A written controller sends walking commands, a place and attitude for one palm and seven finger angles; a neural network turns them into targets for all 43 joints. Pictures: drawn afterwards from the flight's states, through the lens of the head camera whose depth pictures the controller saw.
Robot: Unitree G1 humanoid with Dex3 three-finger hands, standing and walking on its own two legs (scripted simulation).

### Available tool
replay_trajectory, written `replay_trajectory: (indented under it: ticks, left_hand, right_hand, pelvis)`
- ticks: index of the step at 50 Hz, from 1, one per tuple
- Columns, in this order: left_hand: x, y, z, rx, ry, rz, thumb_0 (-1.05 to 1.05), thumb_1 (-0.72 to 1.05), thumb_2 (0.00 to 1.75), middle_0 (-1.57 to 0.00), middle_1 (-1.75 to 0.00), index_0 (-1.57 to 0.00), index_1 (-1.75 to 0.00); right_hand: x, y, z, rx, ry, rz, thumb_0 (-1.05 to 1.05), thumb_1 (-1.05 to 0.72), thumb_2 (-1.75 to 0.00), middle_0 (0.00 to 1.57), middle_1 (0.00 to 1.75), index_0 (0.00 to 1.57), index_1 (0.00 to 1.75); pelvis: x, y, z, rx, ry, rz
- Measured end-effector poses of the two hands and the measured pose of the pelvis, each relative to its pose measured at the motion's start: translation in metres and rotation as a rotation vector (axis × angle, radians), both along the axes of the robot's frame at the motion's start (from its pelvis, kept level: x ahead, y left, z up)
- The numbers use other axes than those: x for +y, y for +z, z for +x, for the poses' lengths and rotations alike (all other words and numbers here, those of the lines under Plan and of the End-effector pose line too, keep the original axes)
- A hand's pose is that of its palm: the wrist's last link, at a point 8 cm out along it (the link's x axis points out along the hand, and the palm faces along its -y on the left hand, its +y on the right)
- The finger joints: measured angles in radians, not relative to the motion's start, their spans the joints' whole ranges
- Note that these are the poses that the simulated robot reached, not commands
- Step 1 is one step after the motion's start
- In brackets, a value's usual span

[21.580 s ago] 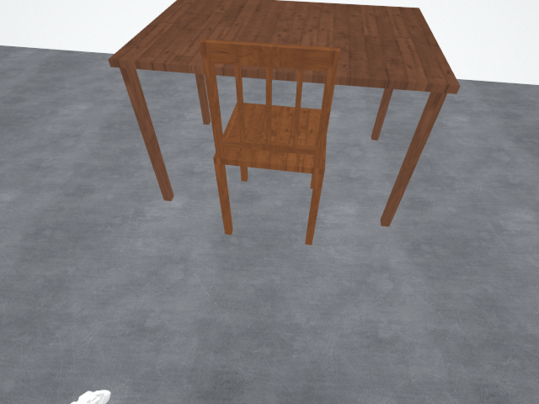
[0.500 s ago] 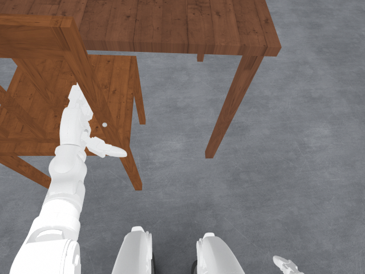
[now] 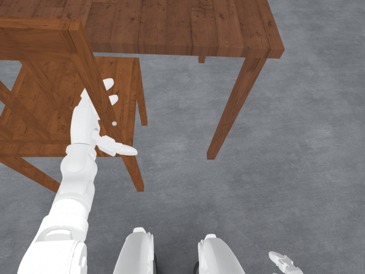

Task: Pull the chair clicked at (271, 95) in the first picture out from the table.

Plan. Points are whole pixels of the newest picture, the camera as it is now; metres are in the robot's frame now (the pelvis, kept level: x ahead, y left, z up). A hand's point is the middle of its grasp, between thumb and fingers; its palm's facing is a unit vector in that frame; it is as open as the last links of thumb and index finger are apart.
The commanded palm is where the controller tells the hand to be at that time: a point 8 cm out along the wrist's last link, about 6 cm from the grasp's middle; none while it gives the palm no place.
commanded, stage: hook a spindle and tug to test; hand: left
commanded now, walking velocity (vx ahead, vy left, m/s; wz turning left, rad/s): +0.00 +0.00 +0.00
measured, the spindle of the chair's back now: (15, 106) +0.46 +0.35 +0.04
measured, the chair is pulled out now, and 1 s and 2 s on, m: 0.00 0.03 0.14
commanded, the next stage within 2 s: step backward, pulling the chair out in 1.12 s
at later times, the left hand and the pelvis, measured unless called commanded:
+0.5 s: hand (112, 121) +0.43 +0.15 +0.03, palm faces +0.01 -1.00 -0.02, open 5.8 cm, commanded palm +0.40 +0.19 +0.03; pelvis +0.01 -0.01 +0.00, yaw +0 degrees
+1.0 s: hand (107, 140) +0.39 +0.15 +0.03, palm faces -0.02 -1.00 -0.02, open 5.9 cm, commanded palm +0.36 +0.20 +0.03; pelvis +0.01 +0.00 +0.01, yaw +0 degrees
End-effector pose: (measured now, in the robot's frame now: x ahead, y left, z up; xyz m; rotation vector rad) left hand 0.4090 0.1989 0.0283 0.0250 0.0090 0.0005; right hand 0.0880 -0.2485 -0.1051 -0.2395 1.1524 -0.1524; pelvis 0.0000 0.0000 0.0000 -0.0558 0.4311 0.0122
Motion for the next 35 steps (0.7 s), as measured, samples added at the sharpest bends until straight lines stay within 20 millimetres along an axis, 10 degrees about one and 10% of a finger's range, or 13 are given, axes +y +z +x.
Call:
replay_trajectory:
  ticks: [15, 25, 35]
  left_hand:
    - [0.004, 0.000, 0.003, 0.009, 0.014, 0.000, -0.01, 0.10, 0.56, -0.46, -1.34, -0.43, -1.34]
    - [0.004, 0.000, 0.004, 0.007, 0.011, -0.005, 0.00, 0.62, 0.78, -0.46, -1.40, -0.44, -1.44]
    - [0.005, 0.000, -0.006, 0.014, -0.001, -0.008, 0.01, 0.64, 0.77, -0.42, -1.43, -0.41, -1.45]
  right_hand:
    - [-0.009, 0.001, -0.003, 0.016, -0.008, -0.012, 0.01, -0.90, -0.90, 0.20, 0.30, 0.20, 0.30]
    - [-0.012, 0.002, 0.002, 0.012, -0.010, -0.011, 0.01, -0.90, -0.90, 0.20, 0.30, 0.20, 0.30]
    - [-0.009, 0.006, 0.014, -0.017, -0.012, 0.006, 0.01, -0.90, -0.90, 0.20, 0.30, 0.20, 0.30]
  pelvis:
    - [-0.004, 0.000, 0.001, 0.003, 0.001, 0.002]
    - [-0.006, 0.002, 0.006, 0.005, -0.002, 0.006]
    - [-0.006, 0.005, 0.011, -0.001, -0.008, 0.009]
